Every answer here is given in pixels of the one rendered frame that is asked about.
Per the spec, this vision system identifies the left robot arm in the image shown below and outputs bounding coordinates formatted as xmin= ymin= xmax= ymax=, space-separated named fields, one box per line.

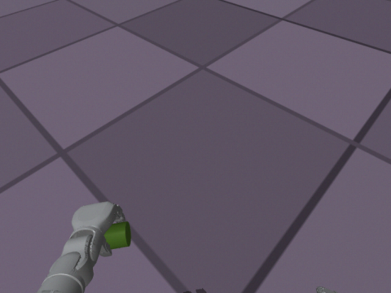
xmin=36 ymin=226 xmax=104 ymax=293

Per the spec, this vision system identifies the can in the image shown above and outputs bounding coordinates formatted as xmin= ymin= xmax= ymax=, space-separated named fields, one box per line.
xmin=104 ymin=222 xmax=131 ymax=250

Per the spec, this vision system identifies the left robot hand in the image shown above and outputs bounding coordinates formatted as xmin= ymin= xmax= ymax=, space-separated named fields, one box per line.
xmin=71 ymin=201 xmax=125 ymax=257

